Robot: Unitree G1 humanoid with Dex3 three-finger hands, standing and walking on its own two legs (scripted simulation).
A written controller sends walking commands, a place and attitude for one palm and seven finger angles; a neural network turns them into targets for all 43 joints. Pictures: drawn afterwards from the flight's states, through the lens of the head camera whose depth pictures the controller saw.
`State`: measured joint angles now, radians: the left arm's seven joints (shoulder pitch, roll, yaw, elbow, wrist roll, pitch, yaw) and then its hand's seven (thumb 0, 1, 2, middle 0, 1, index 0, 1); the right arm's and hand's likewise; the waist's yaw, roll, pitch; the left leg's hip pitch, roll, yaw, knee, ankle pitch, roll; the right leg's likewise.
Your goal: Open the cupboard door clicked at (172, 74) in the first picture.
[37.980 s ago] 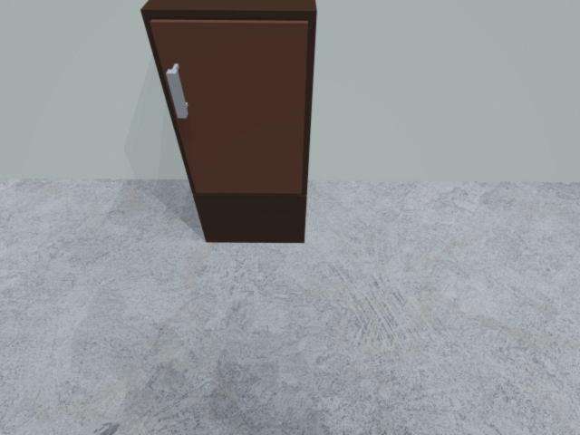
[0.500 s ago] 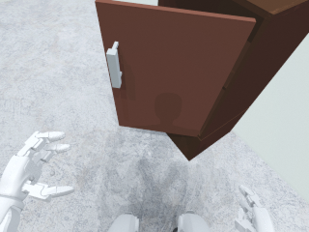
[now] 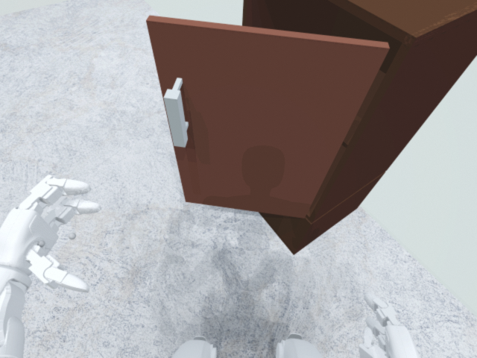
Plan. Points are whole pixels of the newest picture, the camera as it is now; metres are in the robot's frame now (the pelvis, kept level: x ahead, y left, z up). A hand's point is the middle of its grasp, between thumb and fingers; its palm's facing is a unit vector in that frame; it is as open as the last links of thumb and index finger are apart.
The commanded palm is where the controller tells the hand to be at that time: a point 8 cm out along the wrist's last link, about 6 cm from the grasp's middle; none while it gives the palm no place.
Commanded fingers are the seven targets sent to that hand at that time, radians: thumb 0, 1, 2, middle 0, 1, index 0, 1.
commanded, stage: raise the hand with hooked fingers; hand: left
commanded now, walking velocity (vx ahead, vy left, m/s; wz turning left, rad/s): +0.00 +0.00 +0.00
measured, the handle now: (179, 113) +0.56 +0.16 +0.05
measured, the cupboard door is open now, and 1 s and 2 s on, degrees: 47 47 47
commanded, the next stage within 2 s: move the hooked fingers beside the handle in 0.56 s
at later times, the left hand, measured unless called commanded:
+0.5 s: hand (80, 228) +0.29 +0.26 +0.06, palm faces -0.05 -1.00 -0.04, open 14.0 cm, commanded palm +0.26 +0.31 +0.07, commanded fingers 0.00 -0.50 0.30 -0.30 -1.20 -0.30 -1.20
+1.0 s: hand (102, 199) +0.34 +0.24 +0.07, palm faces -0.09 -1.00 -0.03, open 14.0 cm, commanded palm +0.32 +0.30 +0.07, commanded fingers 0.00 -0.50 0.30 -0.30 -1.20 -0.30 -1.20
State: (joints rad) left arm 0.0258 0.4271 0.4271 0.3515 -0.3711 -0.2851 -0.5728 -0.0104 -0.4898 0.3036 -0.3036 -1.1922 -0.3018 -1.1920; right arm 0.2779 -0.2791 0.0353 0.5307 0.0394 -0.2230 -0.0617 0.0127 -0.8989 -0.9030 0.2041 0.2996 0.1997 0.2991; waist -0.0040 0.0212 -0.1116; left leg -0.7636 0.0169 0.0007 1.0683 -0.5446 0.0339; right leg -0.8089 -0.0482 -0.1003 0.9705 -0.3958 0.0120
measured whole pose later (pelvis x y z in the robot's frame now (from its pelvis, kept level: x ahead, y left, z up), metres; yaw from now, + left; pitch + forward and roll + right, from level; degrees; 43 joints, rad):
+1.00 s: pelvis -0.01 -0.01 +0.00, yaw +0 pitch +15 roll -2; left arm -0.26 0.45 0.41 0.61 -0.31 -0.30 -0.57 -0.01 -0.50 0.30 -0.30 -1.20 -0.30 -1.20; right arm 0.29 -0.29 0.04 0.55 0.04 -0.18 -0.09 0.01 -0.90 -0.90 0.20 0.30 0.20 0.30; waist -0.04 0.01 -0.10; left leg -0.78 0.02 0.00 1.04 -0.52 0.02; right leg -0.84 -0.04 -0.09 0.96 -0.38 0.00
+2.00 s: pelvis -0.01 +0.00 -0.02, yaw -2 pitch +22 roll -4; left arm -0.84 0.65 0.48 1.16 -0.15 -0.37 -0.52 -0.01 -0.50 0.30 -0.30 -1.20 -0.30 -1.20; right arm 0.37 -0.29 0.05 0.59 0.01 0.03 -0.05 0.01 -0.90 -0.90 0.20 0.30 0.20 0.30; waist -0.15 0.01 -0.10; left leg -0.99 0.04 0.02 1.14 -0.54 0.04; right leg -1.04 -0.02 -0.08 1.02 -0.37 0.01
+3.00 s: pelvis +0.00 +0.00 -0.02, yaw -3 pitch +25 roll -5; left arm -0.92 0.69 0.48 1.19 -0.11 -0.37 -0.48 -0.01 -0.50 0.30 -0.30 -1.20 -0.30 -1.20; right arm 0.37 -0.29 0.06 0.56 0.00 0.09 -0.03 0.00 -0.90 -0.90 0.20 0.30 0.20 0.30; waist -0.19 0.02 -0.10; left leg -1.04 0.05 0.00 1.17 -0.56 0.04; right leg -1.07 -0.01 -0.09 1.02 -0.37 0.01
